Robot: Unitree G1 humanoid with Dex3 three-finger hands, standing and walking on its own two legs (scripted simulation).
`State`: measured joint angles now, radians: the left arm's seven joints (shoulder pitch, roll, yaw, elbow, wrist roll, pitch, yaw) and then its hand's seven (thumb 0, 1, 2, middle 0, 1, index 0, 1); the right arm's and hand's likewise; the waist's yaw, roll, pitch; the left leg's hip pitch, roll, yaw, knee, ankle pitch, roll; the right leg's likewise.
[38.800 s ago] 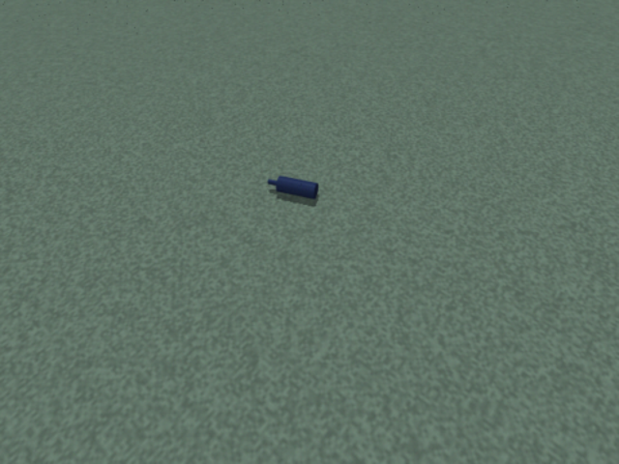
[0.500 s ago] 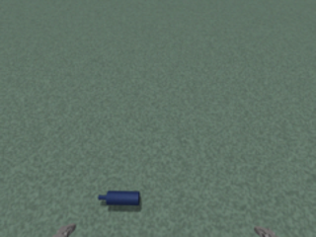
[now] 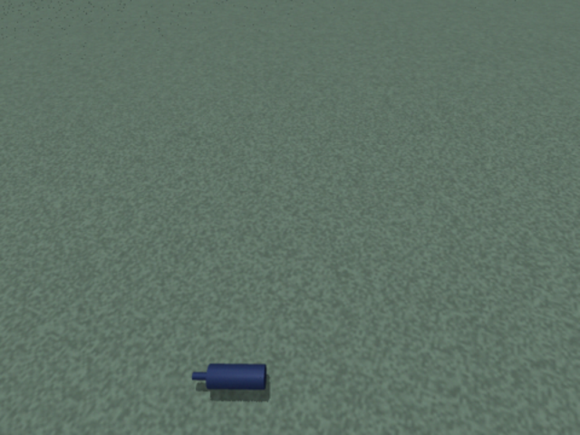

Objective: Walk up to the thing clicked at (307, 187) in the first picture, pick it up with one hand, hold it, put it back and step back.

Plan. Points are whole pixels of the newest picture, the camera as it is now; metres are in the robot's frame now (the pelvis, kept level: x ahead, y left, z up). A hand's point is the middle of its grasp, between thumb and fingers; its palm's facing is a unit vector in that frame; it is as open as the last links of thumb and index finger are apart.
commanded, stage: stand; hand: left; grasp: from above
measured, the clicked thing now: (229, 376) +0.47 +0.25 -0.74
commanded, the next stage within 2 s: step back in 1.74 s
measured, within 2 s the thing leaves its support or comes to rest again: neither
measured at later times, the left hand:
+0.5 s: hand out of the picture +0.06 +0.22 -0.16, palm faces +0.00 -0.95 -0.32, open 7.4 cm
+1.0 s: hand out of the picture +0.11 +0.21 -0.15, palm faces +0.01 -0.94 -0.33, open 7.4 cm
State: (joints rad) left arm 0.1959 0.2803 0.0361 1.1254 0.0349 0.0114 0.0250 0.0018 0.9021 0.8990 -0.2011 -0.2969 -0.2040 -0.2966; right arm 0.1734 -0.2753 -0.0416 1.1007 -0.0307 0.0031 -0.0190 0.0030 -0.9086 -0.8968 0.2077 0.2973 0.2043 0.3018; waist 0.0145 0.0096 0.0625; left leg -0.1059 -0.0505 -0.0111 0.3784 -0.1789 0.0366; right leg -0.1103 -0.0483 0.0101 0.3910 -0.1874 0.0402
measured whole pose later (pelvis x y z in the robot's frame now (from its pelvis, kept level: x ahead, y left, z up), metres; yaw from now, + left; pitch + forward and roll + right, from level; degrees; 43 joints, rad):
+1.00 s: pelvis +0.02 -0.03 +0.00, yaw -1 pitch -4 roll +0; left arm 0.09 0.30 0.03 1.14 0.02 -0.01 0.01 0.00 0.90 0.90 -0.20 -0.30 -0.20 -0.30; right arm 0.11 -0.32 -0.01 1.13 -0.02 -0.01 -0.01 0.00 -0.91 -0.90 0.21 0.30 0.20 0.30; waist -0.01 0.02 0.05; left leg -0.07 0.00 -0.02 0.32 -0.18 -0.01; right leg -0.08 0.00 0.00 0.33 -0.18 0.00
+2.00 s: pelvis -0.01 -0.01 -0.01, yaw -1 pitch -1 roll +0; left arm 0.06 0.39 0.06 0.96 0.03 0.03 0.01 0.00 0.90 0.90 -0.20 -0.30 -0.21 -0.30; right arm 0.11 -0.40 -0.05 0.99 0.00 0.04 0.01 0.00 -0.91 -0.90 0.21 0.30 0.20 0.30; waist -0.01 -0.03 0.15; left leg -0.30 -0.05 -0.04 0.75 -0.42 0.04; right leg -0.30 -0.03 0.03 0.55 -0.23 0.01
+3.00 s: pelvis -0.27 +0.02 -0.02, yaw -1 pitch -3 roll -1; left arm 0.10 0.38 0.07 0.78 0.02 0.08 0.01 0.00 0.90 0.90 -0.20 -0.30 -0.21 -0.30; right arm 0.20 -0.37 -0.04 0.89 -0.03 0.02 0.00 0.00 -0.91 -0.90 0.21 0.30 0.21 0.30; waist -0.02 -0.03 0.18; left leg -0.26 -0.03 -0.03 0.65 -0.34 0.03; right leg -0.47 0.05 0.07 0.99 -0.51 -0.02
